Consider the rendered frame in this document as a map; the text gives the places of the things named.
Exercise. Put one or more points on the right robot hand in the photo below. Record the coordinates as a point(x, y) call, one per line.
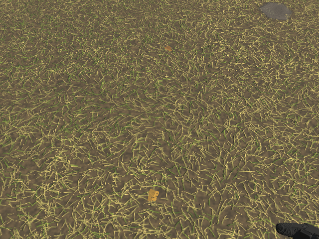
point(298, 230)

